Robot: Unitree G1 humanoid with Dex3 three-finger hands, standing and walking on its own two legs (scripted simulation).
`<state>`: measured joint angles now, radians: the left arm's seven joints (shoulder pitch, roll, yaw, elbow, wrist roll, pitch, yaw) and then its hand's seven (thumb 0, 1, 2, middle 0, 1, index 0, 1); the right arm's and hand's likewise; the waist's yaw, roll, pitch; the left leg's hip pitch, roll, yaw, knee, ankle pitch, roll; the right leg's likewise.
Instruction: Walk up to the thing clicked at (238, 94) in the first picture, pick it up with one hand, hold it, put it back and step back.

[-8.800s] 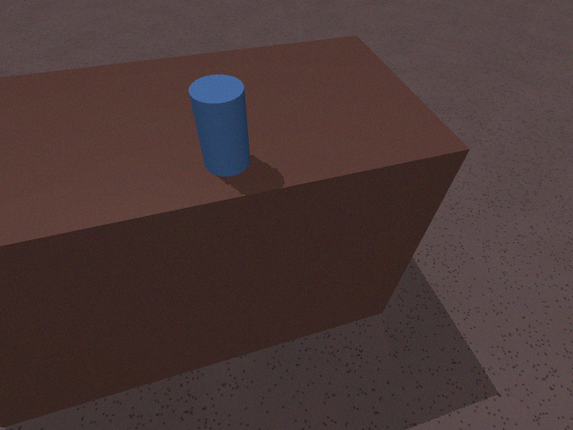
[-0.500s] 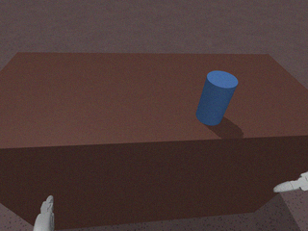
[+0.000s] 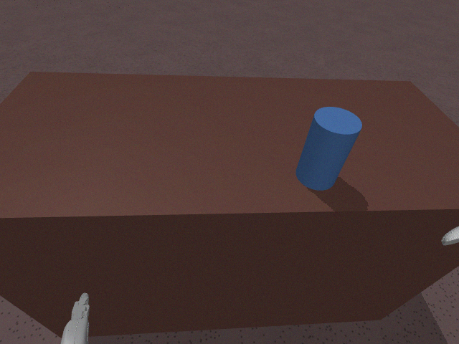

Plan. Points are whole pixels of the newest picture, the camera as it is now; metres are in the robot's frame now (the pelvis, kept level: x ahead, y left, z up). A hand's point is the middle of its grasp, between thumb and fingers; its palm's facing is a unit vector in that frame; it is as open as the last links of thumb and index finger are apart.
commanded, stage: go down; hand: right
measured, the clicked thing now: (325, 150) +0.46 -0.21 +0.10
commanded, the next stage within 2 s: none
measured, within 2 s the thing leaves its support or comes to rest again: neither
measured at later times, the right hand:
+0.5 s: hand out of the picture +0.31 -0.37 +0.21, palm faces +0.25 +0.96 -0.10, open 17.6 cm
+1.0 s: hand out of the picture +0.32 -0.40 +0.21, palm faces +0.23 +0.97 -0.04, open 17.6 cm
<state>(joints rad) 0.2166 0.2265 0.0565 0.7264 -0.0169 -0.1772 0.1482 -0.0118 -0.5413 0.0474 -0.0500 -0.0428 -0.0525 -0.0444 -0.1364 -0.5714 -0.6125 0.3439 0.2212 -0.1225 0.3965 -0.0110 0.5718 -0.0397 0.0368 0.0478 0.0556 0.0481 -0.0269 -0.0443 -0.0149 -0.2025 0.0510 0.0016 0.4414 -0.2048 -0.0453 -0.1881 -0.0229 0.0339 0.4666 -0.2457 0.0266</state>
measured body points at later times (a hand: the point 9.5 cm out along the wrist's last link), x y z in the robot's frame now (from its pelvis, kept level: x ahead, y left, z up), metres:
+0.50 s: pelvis +0.01 +0.00 +0.00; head +0.00 +0.01 +0.45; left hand +0.16 +0.27 -0.08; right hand +0.29 -0.42 +0.22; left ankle +0.02 +0.15 -0.74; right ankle +0.01 -0.14 -0.74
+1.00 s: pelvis +0.01 +0.00 -0.01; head +0.01 +0.00 +0.44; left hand +0.16 +0.26 -0.08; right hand +0.30 -0.45 +0.21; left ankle +0.02 +0.15 -0.74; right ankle +0.01 -0.14 -0.74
